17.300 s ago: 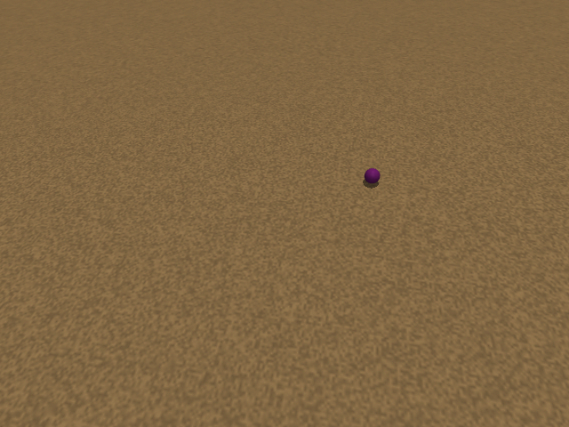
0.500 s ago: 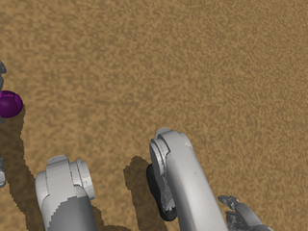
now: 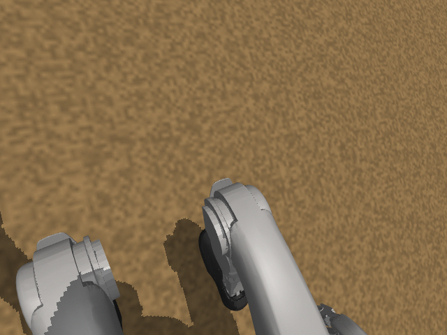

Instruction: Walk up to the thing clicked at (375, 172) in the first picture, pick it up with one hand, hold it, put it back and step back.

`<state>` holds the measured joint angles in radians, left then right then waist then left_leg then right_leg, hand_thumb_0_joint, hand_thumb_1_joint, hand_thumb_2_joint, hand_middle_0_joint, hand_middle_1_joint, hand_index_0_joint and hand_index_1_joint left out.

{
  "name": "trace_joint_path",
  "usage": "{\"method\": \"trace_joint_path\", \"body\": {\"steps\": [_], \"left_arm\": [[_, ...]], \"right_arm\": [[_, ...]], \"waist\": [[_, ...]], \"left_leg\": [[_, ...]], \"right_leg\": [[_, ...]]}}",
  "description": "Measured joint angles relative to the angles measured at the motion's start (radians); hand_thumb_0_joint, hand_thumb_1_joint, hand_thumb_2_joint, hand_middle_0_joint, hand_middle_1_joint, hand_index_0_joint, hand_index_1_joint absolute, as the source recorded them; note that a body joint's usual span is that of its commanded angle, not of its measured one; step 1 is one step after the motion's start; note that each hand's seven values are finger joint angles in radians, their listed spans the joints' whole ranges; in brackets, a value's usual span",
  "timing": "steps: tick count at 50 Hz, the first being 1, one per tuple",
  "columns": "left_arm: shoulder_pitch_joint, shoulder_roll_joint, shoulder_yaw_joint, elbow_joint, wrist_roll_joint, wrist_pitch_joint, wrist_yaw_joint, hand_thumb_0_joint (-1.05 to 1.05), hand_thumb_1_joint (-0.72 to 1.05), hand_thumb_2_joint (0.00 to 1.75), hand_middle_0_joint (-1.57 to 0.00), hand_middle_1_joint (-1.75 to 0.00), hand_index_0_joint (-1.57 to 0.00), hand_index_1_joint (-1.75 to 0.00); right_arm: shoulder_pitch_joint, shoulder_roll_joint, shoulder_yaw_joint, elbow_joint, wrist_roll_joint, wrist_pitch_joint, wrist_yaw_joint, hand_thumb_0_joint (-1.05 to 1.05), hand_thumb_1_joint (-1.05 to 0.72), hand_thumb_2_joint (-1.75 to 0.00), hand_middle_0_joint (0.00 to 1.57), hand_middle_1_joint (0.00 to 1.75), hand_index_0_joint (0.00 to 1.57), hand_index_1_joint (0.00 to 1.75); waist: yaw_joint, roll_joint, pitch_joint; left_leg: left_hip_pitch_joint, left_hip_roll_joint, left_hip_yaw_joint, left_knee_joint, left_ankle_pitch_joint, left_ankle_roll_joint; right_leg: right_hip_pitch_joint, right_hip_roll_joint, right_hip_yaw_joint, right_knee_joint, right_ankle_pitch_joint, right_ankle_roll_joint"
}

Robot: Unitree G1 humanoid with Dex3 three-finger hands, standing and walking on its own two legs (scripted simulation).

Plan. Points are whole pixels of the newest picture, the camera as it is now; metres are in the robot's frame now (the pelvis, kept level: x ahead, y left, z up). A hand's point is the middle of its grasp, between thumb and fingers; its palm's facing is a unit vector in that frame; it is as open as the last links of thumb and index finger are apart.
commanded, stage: rest palm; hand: left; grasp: from above
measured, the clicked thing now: out of the picture +0.47 +0.33 -0.27
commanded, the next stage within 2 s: close in 0.58 s
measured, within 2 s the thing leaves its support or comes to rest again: neither
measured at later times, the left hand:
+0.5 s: hand out of the picture +0.46 +0.32 -0.23, palm faces -0.43 -0.13 -0.89, open 13.2 cm
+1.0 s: hand out of the picture +0.46 +0.32 -0.24, palm faces -0.43 -0.13 -0.89, open 12.4 cm
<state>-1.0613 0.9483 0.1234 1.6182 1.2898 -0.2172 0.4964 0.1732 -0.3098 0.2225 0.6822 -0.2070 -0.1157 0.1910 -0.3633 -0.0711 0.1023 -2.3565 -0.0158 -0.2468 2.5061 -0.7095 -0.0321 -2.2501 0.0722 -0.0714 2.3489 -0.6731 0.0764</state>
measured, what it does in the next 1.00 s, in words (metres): stands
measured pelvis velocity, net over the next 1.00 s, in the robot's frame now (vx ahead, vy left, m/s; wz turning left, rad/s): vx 0.00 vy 0.00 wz -0.04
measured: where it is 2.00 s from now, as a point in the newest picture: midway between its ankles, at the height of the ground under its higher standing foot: (174, 312)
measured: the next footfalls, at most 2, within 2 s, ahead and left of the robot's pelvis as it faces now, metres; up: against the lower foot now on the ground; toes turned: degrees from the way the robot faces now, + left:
none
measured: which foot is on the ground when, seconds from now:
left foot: down 0.00-1.00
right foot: down 0.00-1.00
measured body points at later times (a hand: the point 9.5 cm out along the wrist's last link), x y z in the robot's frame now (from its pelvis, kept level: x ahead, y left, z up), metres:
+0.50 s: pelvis +0.00 +0.00 +0.00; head +0.27 +0.12 +0.34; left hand +0.48 +0.33 -0.18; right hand +0.05 -0.26 -0.06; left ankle +0.06 +0.13 -0.28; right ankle +0.11 -0.14 -0.28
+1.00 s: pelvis +0.00 +0.00 +0.00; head +0.28 +0.13 +0.33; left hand +0.48 +0.32 -0.19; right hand +0.04 -0.26 -0.06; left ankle +0.06 +0.13 -0.28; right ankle +0.11 -0.14 -0.28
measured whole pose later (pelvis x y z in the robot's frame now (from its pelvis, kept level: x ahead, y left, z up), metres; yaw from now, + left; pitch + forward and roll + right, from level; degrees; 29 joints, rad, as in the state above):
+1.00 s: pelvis +0.00 +0.00 +0.00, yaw -2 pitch +29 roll -15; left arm -1.10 1.02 0.10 1.73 1.31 -0.22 0.59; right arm 0.12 -0.34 0.28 0.66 -0.25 -0.19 0.23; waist -0.39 -0.12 0.15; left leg -2.34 -0.01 -0.28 2.54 -0.72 -0.03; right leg -2.23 0.08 -0.10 2.35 -0.66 0.08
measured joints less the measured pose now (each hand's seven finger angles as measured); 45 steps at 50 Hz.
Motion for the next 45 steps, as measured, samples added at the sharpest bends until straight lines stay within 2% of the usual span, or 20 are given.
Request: {"method": "trace_joint_path", "body": {"steps": [12,17,35,45], "left_arm": [[-0.018,0.017,-0.017,0.051,0.016,-0.001,0.036,0.0,-0.38,1.0,-0.17,-1.03,-0.17,-1.03],[-0.023,0.017,-0.029,0.062,0.012,0.007,0.05,0.0,-0.39,1.0,-0.16,-1.04,-0.17,-1.03],[-0.026,0.055,-0.016,0.095,0.008,0.001,0.068,0.0,-0.43,1.03,-0.12,-1.1,-0.13,-1.09],[-0.027,0.07,-0.016,0.105,0.016,-0.009,0.088,0.0,-0.34,0.95,-0.15,-1.11,-0.18,-1.08]], "right_arm": [[-0.048,-0.014,0.008,-0.016,-0.014,-0.028,0.014,0.0,-0.91,-0.9,0.2,0.3,0.2,0.3],[-0.057,-0.015,0.015,-0.016,-0.016,-0.038,0.018,0.0,-0.91,-0.9,0.2,0.3,0.2,0.3],[-0.052,-0.024,0.041,-0.021,-0.03,-0.056,0.03,0.0,-0.91,-0.9,0.2,0.3,0.2,0.3],[-0.052,-0.03,0.053,-0.023,-0.04,-0.063,0.032,0.0,-0.9,-0.9,0.2,0.3,0.2,0.3]], "waist": [[-0.005,-0.016,0.005],[-0.006,-0.024,0.009],[-0.021,-0.035,0.035],[-0.025,-0.045,0.048]], "left_leg": [[0.007,0.003,-0.012,0.007,-0.003,0.001],[0.011,0.004,-0.013,0.008,-0.005,0.001],[0.012,0.005,-0.027,0.023,-0.009,0.003],[0.011,0.008,-0.034,0.03,-0.01,0.005]], "right_leg": [[0.01,0.003,-0.011,-0.003,0.003,0.0],[0.014,0.003,-0.012,-0.004,0.004,-0.001],[0.019,0.005,-0.024,-0.002,0.007,0.002],[0.02,0.009,-0.029,-0.002,0.011,0.005]]}}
